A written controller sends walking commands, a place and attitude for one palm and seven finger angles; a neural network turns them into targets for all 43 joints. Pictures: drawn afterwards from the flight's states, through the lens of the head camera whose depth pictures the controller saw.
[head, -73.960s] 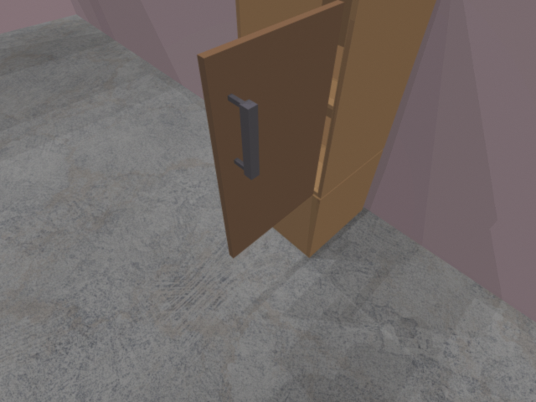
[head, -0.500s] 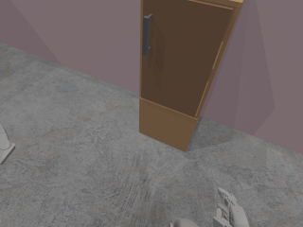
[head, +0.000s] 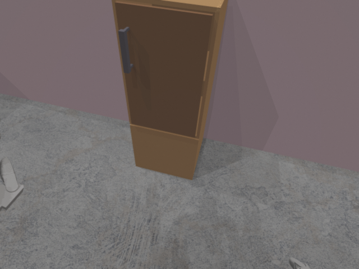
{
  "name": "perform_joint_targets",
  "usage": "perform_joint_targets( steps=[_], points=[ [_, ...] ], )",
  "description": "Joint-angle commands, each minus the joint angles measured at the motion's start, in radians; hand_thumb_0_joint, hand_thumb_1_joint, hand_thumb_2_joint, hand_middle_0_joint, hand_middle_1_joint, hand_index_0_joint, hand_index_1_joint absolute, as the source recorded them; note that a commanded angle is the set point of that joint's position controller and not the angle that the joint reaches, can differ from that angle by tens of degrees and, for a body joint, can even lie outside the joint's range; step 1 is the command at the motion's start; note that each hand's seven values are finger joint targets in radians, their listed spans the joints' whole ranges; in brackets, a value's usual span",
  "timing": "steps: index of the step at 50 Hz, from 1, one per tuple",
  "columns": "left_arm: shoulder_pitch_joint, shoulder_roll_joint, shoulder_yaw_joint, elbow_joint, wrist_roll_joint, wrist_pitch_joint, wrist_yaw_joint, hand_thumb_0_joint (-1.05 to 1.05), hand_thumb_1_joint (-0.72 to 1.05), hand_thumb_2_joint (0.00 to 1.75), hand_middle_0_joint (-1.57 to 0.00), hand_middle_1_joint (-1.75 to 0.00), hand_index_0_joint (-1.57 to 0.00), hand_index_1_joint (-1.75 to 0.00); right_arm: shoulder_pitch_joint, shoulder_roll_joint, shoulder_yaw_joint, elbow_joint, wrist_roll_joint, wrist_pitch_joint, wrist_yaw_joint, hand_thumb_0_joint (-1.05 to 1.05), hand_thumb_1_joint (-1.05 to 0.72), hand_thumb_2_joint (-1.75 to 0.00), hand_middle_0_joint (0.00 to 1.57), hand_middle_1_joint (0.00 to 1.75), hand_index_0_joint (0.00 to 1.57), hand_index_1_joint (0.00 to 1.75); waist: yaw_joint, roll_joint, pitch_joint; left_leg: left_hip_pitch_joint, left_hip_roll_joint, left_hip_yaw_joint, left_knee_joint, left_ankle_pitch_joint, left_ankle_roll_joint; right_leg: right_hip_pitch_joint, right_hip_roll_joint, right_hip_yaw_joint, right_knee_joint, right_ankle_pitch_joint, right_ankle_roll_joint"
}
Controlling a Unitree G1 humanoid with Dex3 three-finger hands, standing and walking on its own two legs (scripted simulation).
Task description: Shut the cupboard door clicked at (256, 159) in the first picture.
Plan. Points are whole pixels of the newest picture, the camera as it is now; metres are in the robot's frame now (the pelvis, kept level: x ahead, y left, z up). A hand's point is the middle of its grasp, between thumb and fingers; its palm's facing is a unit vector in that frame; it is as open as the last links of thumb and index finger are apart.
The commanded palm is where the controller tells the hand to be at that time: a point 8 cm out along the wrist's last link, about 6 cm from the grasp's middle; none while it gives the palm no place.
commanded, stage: stop stepping back and stand still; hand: left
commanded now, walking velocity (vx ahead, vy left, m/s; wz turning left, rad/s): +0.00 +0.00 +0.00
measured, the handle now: (127, 50) +0.89 +0.23 +0.10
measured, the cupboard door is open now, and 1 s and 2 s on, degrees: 0 0 0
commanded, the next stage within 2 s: let the arm hang, fingers relaxed in 0.02 s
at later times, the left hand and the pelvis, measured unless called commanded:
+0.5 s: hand out of the picture -0.01 +0.18 -0.17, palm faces +0.06 -0.98 -0.19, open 6.9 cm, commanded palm none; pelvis -0.01 +0.00 +0.01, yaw +2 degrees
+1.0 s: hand out of the picture -0.04 +0.17 -0.16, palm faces +0.03 -0.98 -0.19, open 7.4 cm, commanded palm none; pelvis -0.02 +0.01 +0.02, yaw +0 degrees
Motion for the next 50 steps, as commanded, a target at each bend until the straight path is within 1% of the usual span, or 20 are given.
perform_joint_targets(
  steps=[1,2,3,5,6,7,8,9,11,14,16,17,19,21,25,26,28,33,41,50],
  points=[
    [-0.055,0.233,0.169,-0.272,0.003,-0.080,0.013,0.00,0.90,0.90,-0.20,-0.30,-0.20,-0.30,-0.145,-0.084,-0.003,-0.188,-0.012,-0.079,0.004,0.00,-0.90,-0.90,0.20,0.30,0.20,0.30,0.029,0.228,0.005,0.010,0.197,-0.274,-0.304,-0.150,0.052,-0.024,-0.010,-0.009,-0.117,0.101,0.011],
    [-0.029,0.234,0.178,-0.271,-0.004,-0.079,0.009,0.00,0.90,0.90,-0.20,-0.30,-0.20,-0.30,-0.139,-0.086,-0.004,-0.192,-0.012,-0.082,0.006,0.00,-0.90,-0.90,0.20,0.30,0.20,0.30,0.028,0.210,-0.017,0.016,0.158,-0.226,-0.279,-0.136,0.028,0.000,-0.018,-0.002,-0.166,0.132,0.003],
    [0.004,0.218,0.169,-0.241,-0.010,-0.074,0.008,0.00,0.90,0.90,-0.20,-0.30,-0.20,-0.30,-0.138,-0.075,-0.001,-0.195,-0.006,-0.079,0.011,0.00,-0.90,-0.90,0.20,0.30,0.20,0.30,0.025,0.168,-0.021,0.019,0.128,-0.188,-0.236,-0.098,0.013,0.002,-0.032,0.034,-0.198,0.162,-0.010],
    [0.047,0.194,0.154,-0.194,-0.022,-0.063,0.002,0.00,0.90,0.90,-0.20,-0.30,-0.20,-0.30,-0.128,-0.064,-0.001,-0.193,0.000,-0.062,0.021,0.00,-0.90,-0.90,0.20,0.30,0.20,0.30,0.017,0.052,-0.047,0.073,0.076,-0.118,-0.095,-0.001,-0.012,-0.051,-0.105,0.153,-0.267,0.226,-0.041],
    [-0.060,0.028,-0.296,0.530,0.078,0.130,-0.145,0.00,0.90,0.90,-0.20,-0.30,-0.20,-0.30,-0.210,-0.241,-0.030,-0.012,0.002,-0.074,0.101,0.00,-0.90,-0.90,0.20,0.30,0.20,0.30,0.007,0.068,0.010,0.032,0.118,-0.119,0.091,0.341,-0.012,-0.133,-0.193,0.087,-0.104,0.632,-0.045],
    [-0.069,-0.036,-0.312,0.524,0.063,0.224,-0.160,0.00,0.90,0.90,-0.20,-0.30,-0.20,-0.30,-0.141,-0.168,-0.041,-0.019,0.006,-0.026,0.093,0.00,-0.90,-0.90,0.20,0.30,0.20,0.30,0.006,0.049,-0.071,0.105,0.116,-0.112,0.056,0.356,-0.021,-0.109,-0.166,0.112,-0.104,0.670,-0.042],
    [-0.101,-0.053,-0.326,0.554,0.061,0.233,-0.166,0.00,0.90,0.90,-0.20,-0.30,-0.20,-0.30,-0.107,-0.160,-0.031,-0.007,-0.001,-0.003,0.089,0.00,-0.90,-0.90,0.20,0.30,0.20,0.30,0.018,0.009,-0.078,0.100,0.117,-0.123,0.053,0.328,-0.011,-0.119,-0.146,0.082,-0.091,0.567,-0.040],
    [-0.129,-0.036,-0.330,0.596,0.060,0.232,-0.170,0.00,0.90,0.90,-0.20,-0.30,-0.20,-0.30,-0.111,-0.159,-0.018,-0.007,-0.001,0.023,0.089,0.00,-0.90,-0.90,0.20,0.30,0.20,0.30,0.027,-0.065,-0.057,0.088,0.118,-0.136,0.051,0.295,0.000,-0.130,-0.133,0.076,-0.101,0.500,-0.041],
    [-0.183,-0.004,-0.335,0.707,0.061,0.224,-0.171,0.00,0.90,0.90,-0.20,-0.30,-0.20,-0.30,-0.131,-0.166,-0.003,-0.003,-0.010,0.059,0.089,0.00,-0.90,-0.90,0.20,0.30,0.20,0.30,0.034,-0.201,-0.016,0.072,0.098,-0.152,0.057,0.272,0.008,-0.136,-0.139,0.090,-0.130,0.499,-0.053],
    [-0.237,0.006,-0.353,0.887,0.055,0.229,-0.162,0.00,0.90,0.90,-0.20,-0.30,-0.20,-0.30,-0.148,-0.131,0.009,0.028,-0.021,0.097,0.094,0.00,-0.90,-0.90,0.20,0.30,0.20,0.30,0.027,-0.165,0.025,0.080,0.062,-0.135,0.033,0.234,-0.004,-0.129,-0.163,0.117,-0.155,0.494,-0.071],
    [-0.248,-0.016,-0.370,1.014,0.052,0.232,-0.155,0.00,0.90,0.90,-0.20,-0.30,-0.20,-0.30,-0.140,-0.104,0.018,0.073,-0.029,0.116,0.095,0.00,-0.90,-0.90,0.20,0.30,0.20,0.30,0.022,-0.062,0.040,0.132,0.071,-0.144,-0.025,0.243,-0.007,-0.140,-0.146,0.113,-0.181,0.387,-0.057],
    [-0.250,-0.018,-0.377,1.070,0.051,0.234,-0.153,0.00,0.90,0.90,-0.20,-0.30,-0.20,-0.30,-0.132,-0.104,0.022,0.096,-0.029,0.121,0.096,0.00,-0.90,-0.90,0.20,0.30,0.20,0.30,0.021,0.017,0.042,0.154,0.086,-0.155,-0.063,0.257,-0.006,-0.134,-0.128,0.096,-0.188,0.309,-0.043],
    [-0.222,-0.043,-0.385,1.186,0.046,0.233,-0.153,0.00,0.90,0.90,-0.20,-0.30,-0.20,-0.30,-0.133,-0.088,0.028,0.149,-0.027,0.124,0.090,0.00,-0.90,-0.90,0.20,0.30,0.20,0.30,0.030,0.124,0.049,0.142,0.105,-0.182,-0.138,0.174,0.007,-0.092,-0.100,0.088,-0.223,0.193,-0.031],
    [-0.184,-0.076,-0.379,1.282,0.047,0.231,-0.153,0.00,0.90,0.90,-0.20,-0.30,-0.20,-0.30,-0.125,-0.067,0.027,0.193,-0.028,0.124,0.082,0.00,-0.90,-0.90,0.20,0.30,0.20,0.30,0.036,0.199,0.060,0.140,0.102,-0.179,-0.183,0.094,0.005,-0.071,-0.094,0.088,-0.258,0.176,-0.037],
    [-0.147,-0.094,-0.386,1.407,0.045,0.226,-0.156,0.00,0.90,0.90,-0.20,-0.30,-0.20,-0.30,-0.079,-0.051,0.021,0.266,-0.021,0.126,0.071,0.00,-0.90,-0.90,0.20,0.30,0.20,0.30,0.035,0.204,0.059,0.168,0.107,-0.181,-0.225,0.045,0.003,-0.041,-0.091,0.079,-0.301,0.188,-0.043],
    [-0.135,-0.093,-0.388,1.432,0.044,0.224,-0.157,0.00,0.90,0.90,-0.20,-0.30,-0.20,-0.30,-0.069,-0.053,0.021,0.282,-0.019,0.124,0.069,0.00,-0.90,-0.90,0.20,0.30,0.20,0.30,0.036,0.186,0.049,0.185,0.110,-0.177,-0.229,0.059,0.005,-0.034,-0.094,0.076,-0.309,0.204,-0.043],
    [-0.131,-0.094,-0.393,1.474,0.045,0.219,-0.155,0.00,0.90,0.90,-0.20,-0.30,-0.20,-0.30,-0.049,-0.058,0.015,0.310,-0.014,0.121,0.065,0.00,-0.90,-0.90,0.20,0.30,0.20,0.30,0.031,0.103,0.064,0.215,0.117,-0.175,-0.225,0.099,0.008,-0.045,-0.096,0.074,-0.327,0.220,-0.041],
    [-0.109,-0.106,-0.401,1.545,0.043,0.216,-0.149,0.00,0.90,0.90,-0.20,-0.30,-0.20,-0.30,-0.017,-0.052,0.013,0.371,-0.009,0.122,0.062,0.00,-0.90,-0.90,0.20,0.30,0.20,0.30,0.028,0.046,0.105,0.230,0.117,-0.159,-0.236,0.100,0.007,-0.063,-0.101,0.069,-0.349,0.201,-0.040],
    [-0.077,-0.139,-0.403,1.582,0.044,0.224,-0.140,0.00,0.90,0.90,-0.20,-0.30,-0.20,-0.30,0.015,-0.019,0.014,0.415,-0.014,0.131,0.061,0.00,-0.90,-0.90,0.20,0.30,0.20,0.30,0.031,0.040,0.168,0.191,0.111,-0.167,-0.285,-0.015,0.004,-0.093,-0.090,0.065,-0.340,0.121,-0.037],
    [-0.071,-0.171,-0.402,1.574,0.045,0.224,-0.134,0.00,0.90,0.90,-0.20,-0.30,-0.20,-0.30,0.042,0.031,0.016,0.426,-0.016,0.131,0.063,0.00,-0.90,-0.90,0.20,0.30,0.20,0.30,0.033,0.062,0.193,0.170,0.101,-0.154,-0.287,-0.011,-0.001,-0.111,-0.090,0.065,-0.331,0.128,-0.032]
  ],
)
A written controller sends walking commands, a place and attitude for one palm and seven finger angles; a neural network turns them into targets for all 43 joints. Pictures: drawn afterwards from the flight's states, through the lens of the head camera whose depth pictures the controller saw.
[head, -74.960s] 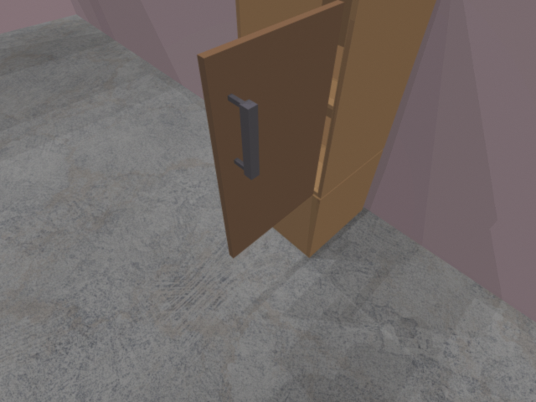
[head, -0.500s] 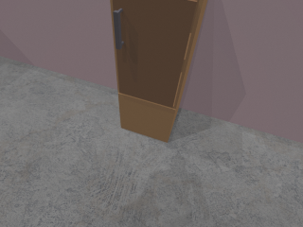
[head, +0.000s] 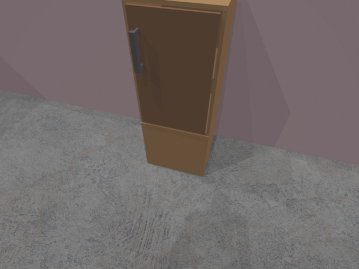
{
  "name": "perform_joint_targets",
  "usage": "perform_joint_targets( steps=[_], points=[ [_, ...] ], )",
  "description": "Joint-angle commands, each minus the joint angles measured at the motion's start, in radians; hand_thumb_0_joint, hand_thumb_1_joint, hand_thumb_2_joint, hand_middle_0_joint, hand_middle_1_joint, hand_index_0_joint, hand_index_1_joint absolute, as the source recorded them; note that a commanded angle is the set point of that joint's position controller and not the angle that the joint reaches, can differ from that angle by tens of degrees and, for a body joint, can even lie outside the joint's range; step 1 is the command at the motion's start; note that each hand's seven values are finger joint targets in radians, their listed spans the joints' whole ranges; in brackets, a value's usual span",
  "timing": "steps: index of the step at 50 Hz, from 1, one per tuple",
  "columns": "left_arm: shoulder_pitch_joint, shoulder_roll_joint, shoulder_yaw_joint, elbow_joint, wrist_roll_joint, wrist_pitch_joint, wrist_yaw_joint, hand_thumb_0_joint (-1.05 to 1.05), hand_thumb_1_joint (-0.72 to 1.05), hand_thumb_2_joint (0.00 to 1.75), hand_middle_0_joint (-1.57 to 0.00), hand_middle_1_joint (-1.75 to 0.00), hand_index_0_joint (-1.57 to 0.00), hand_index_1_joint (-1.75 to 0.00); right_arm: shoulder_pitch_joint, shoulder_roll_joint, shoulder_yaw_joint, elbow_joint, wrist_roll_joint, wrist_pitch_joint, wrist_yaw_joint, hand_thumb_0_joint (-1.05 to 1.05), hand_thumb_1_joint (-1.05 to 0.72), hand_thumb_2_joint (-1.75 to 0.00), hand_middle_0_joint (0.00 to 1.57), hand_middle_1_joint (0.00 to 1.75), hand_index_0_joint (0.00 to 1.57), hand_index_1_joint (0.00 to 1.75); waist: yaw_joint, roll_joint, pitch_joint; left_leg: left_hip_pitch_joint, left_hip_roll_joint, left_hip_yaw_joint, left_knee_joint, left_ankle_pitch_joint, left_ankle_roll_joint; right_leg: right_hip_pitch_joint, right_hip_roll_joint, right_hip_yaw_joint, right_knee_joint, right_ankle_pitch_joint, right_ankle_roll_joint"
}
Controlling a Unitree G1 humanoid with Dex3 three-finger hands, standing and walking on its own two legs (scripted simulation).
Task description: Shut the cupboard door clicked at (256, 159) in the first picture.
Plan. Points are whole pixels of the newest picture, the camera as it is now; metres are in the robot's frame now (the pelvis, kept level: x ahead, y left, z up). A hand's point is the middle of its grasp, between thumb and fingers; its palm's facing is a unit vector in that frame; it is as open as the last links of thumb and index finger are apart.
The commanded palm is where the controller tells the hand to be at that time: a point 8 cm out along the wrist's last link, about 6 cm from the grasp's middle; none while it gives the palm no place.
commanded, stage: let the arm hang, fingers relaxed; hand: left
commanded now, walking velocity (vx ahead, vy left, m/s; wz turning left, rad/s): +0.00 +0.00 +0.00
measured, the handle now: (137, 50) +0.90 +0.22 +0.08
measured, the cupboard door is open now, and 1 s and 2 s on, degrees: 0 0 0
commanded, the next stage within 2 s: look to check the result in 0.22 s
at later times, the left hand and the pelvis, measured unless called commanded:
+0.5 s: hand out of the picture -0.05 +0.14 -0.18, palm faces +0.04 -0.98 -0.18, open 7.4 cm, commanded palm none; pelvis +0.01 -0.01 +0.00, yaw +0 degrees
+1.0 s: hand out of the picture -0.01 +0.12 -0.18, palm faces +0.05 -0.98 -0.17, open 7.4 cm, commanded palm none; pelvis +0.02 -0.03 +0.00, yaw +0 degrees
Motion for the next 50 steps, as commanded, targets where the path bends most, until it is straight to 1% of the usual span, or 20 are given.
perform_joint_targets(
  steps=[1,3,9,12,16,17,19,20,23,25,27,30,34,35,37,39,43,47,49,50],
  points=[
    [0.107,0.093,0.023,-0.007,0.001,-0.006,0.005,0.00,0.90,0.90,-0.20,-0.30,-0.20,-0.30,0.062,-0.089,-0.019,-0.027,-0.003,-0.008,-0.004,0.00,-0.90,-0.90,0.20,0.30,0.20,0.30,0.008,-0.003,0.133,0.068,0.105,-0.137,-0.087,-0.121,-0.005,-0.214,-0.095,0.084,-0.119,0.009,-0.030],
    [0.106,0.088,0.023,-0.008,0.001,-0.008,0.006,0.00,0.90,0.90,-0.20,-0.30,-0.20,-0.30,0.068,-0.083,-0.020,-0.025,-0.003,-0.008,-0.004,0.00,-0.90,-0.90,0.20,0.30,0.20,0.30,0.006,-0.022,0.134,0.071,0.105,-0.131,-0.075,-0.102,-0.005,-0.218,-0.099,0.084,-0.125,0.011,-0.031],
    [0.106,0.073,0.026,-0.009,-0.001,-0.011,0.007,0.00,0.90,0.90,-0.20,-0.30,-0.20,-0.30,0.081,-0.070,-0.018,-0.024,-0.004,-0.011,-0.007,0.00,-0.90,-0.90,0.20,0.30,0.20,0.30,0.005,0.012,0.137,0.074,0.104,-0.127,-0.064,-0.069,-0.005,-0.211,-0.097,0.086,-0.124,0.040,-0.032],
    [0.111,0.074,0.028,-0.010,-0.001,-0.013,0.008,0.00,0.90,0.90,-0.20,-0.30,-0.20,-0.30,0.086,-0.074,-0.019,-0.025,-0.002,-0.013,-0.008,0.00,-0.90,-0.90,0.20,0.30,0.20,0.30,0.005,0.000,0.118,0.088,0.105,-0.127,-0.054,-0.047,-0.005,-0.200,-0.095,0.082,-0.123,0.050,-0.032],
    [0.113,0.066,0.026,-0.001,-0.002,-0.012,0.008,0.00,0.90,0.90,-0.20,-0.30,-0.20,-0.30,0.089,-0.068,-0.017,-0.020,-0.002,-0.011,-0.010,0.00,-0.90,-0.90,0.20,0.30,0.20,0.30,0.002,0.005,0.130,0.091,0.106,-0.128,-0.057,-0.056,-0.005,-0.207,-0.096,0.086,-0.129,0.043,-0.034],
    [0.121,0.064,0.026,-0.001,-0.001,-0.013,0.009,0.00,0.90,0.90,-0.20,-0.30,-0.20,-0.30,0.085,-0.070,-0.018,-0.022,-0.001,-0.010,-0.010,0.00,-0.90,-0.90,0.20,0.30,0.20,0.30,0.007,-0.001,0.126,0.097,0.108,-0.124,-0.050,-0.049,-0.004,-0.210,-0.096,0.085,-0.132,0.046,-0.034],
    [0.119,0.062,0.024,0.004,-0.002,-0.012,0.009,0.00,0.90,0.90,-0.20,-0.30,-0.20,-0.30,0.089,-0.067,-0.016,-0.019,-0.002,-0.008,-0.010,0.00,-0.90,-0.90,0.20,0.30,0.20,0.30,0.001,-0.009,0.132,0.092,0.107,-0.125,-0.050,-0.059,-0.005,-0.212,-0.096,0.086,-0.134,0.039,-0.034],
    [0.122,0.063,0.024,0.003,-0.002,-0.013,0.009,0.00,0.90,0.90,-0.20,-0.30,-0.20,-0.30,0.088,-0.068,-0.017,-0.019,-0.002,-0.009,-0.010,0.00,-0.90,-0.90,0.20,0.30,0.20,0.30,0.003,-0.003,0.123,0.099,0.106,-0.123,-0.045,-0.038,-0.005,-0.204,-0.097,0.088,-0.131,0.058,-0.034],
    [0.127,0.062,0.023,0.007,-0.002,-0.016,0.010,0.00,0.90,0.90,-0.20,-0.30,-0.20,-0.30,0.084,-0.069,-0.017,-0.019,0.000,-0.010,-0.010,0.00,-0.90,-0.90,0.20,0.30,0.20,0.30,0.002,-0.019,0.118,0.110,0.110,-0.119,-0.033,-0.014,-0.003,-0.203,-0.099,0.088,-0.137,0.073,-0.032],
    [0.128,0.061,0.021,0.009,-0.003,-0.016,0.011,0.00,0.90,0.90,-0.20,-0.30,-0.20,-0.30,0.083,-0.069,-0.015,-0.017,0.000,-0.010,-0.011,0.00,-0.90,-0.90,0.20,0.30,0.20,0.30,0.002,-0.009,0.118,0.110,0.109,-0.120,-0.030,0.002,-0.002,-0.197,-0.100,0.088,-0.134,0.093,-0.031],
    [0.137,0.063,0.021,0.008,-0.002,-0.017,0.012,0.00,0.90,0.90,-0.20,-0.30,-0.20,-0.30,0.077,-0.074,-0.015,-0.017,0.002,-0.011,-0.011,0.00,-0.90,-0.90,0.20,0.30,0.20,0.30,0.006,-0.016,0.102,0.119,0.111,-0.117,-0.020,0.022,-0.001,-0.188,-0.101,0.088,-0.135,0.112,-0.029],
    [0.132,0.060,0.020,0.010,-0.002,-0.016,0.013,0.00,0.90,0.90,-0.20,-0.30,-0.20,-0.30,0.074,-0.069,-0.014,-0.015,0.001,-0.009,-0.010,0.00,-0.90,-0.90,0.20,0.30,0.20,0.30,0.003,-0.015,0.126,0.110,0.111,-0.114,-0.021,0.015,-0.003,-0.195,-0.103,0.085,-0.139,0.109,-0.028],
    [0.131,0.060,0.021,0.008,-0.002,-0.018,0.014,0.00,0.90,0.90,-0.20,-0.30,-0.20,-0.30,0.069,-0.068,-0.013,-0.016,0.000,-0.011,-0.011,0.00,-0.90,-0.90,0.20,0.30,0.20,0.30,0.004,-0.019,0.109,0.113,0.112,-0.111,-0.012,0.040,-0.002,-0.177,-0.105,0.086,-0.137,0.147,-0.025],
    [0.129,0.062,0.020,0.007,-0.002,-0.018,0.014,0.00,0.90,0.90,-0.20,-0.30,-0.20,-0.30,0.067,-0.068,-0.012,-0.017,0.001,-0.011,-0.011,0.00,-0.90,-0.90,0.20,0.30,0.20,0.30,0.004,-0.019,0.120,0.109,0.112,-0.110,-0.012,0.040,-0.003,-0.179,-0.105,0.087,-0.137,0.154,-0.025],
    [0.133,0.062,0.021,0.005,-0.001,-0.019,0.015,0.00,0.90,0.90,-0.20,-0.30,-0.20,-0.30,0.061,-0.071,-0.013,-0.019,0.002,-0.011,-0.011,0.00,-0.90,-0.90,0.20,0.30,0.20,0.30,0.007,-0.025,0.111,0.115,0.112,-0.110,-0.002,0.057,-0.002,-0.173,-0.106,0.086,-0.137,0.183,-0.020],
    [0.128,0.060,0.021,0.005,-0.002,-0.018,0.016,0.00,0.90,0.90,-0.20,-0.30,-0.20,-0.30,0.061,-0.067,-0.011,-0.016,0.000,-0.010,-0.011,0.00,-0.90,-0.90,0.20,0.30,0.20,0.30,0.005,-0.026,0.124,0.109,0.112,-0.107,-0.003,0.047,-0.004,-0.174,-0.109,0.085,-0.142,0.182,-0.020],
    [0.125,0.063,0.022,0.002,-0.002,-0.018,0.016,0.00,0.90,0.90,-0.20,-0.30,-0.20,-0.30,0.060,-0.069,-0.010,-0.018,0.000,-0.011,-0.013,0.00,-0.90,-0.90,0.20,0.30,0.20,0.30,0.006,-0.011,0.115,0.109,0.111,-0.105,0.003,0.064,-0.004,-0.158,-0.109,0.087,-0.139,0.214,-0.017],
    [0.126,0.064,0.025,0.001,-0.001,-0.019,0.017,0.00,0.90,0.90,-0.20,-0.30,-0.20,-0.30,0.057,-0.072,-0.011,-0.019,0.001,-0.012,-0.014,0.00,-0.90,-0.90,0.20,0.30,0.20,0.30,0.008,-0.029,0.105,0.112,0.111,-0.099,0.017,0.083,-0.005,-0.142,-0.111,0.082,-0.136,0.272,-0.009],
    [0.122,0.060,0.024,-0.001,-0.003,-0.017,0.017,0.00,0.90,0.90,-0.20,-0.30,-0.20,-0.30,0.058,-0.069,-0.009,-0.017,-0.001,-0.011,-0.015,0.00,-0.90,-0.90,0.20,0.30,0.20,0.30,0.008,-0.008,0.110,0.112,0.110,-0.101,0.012,0.079,-0.005,-0.141,-0.110,0.084,-0.136,0.254,-0.016],
    [0.122,0.063,0.025,-0.002,-0.003,-0.017,0.016,0.00,0.90,0.90,-0.20,-0.30,-0.20,-0.30,0.059,-0.068,-0.009,-0.017,-0.001,-0.012,-0.015,0.00,-0.90,-0.90,0.20,0.30,0.20,0.30,0.008,-0.009,0.111,0.111,0.111,-0.099,0.011,0.082,-0.006,-0.139,-0.110,0.082,-0.136,0.258,-0.016]
  ],
)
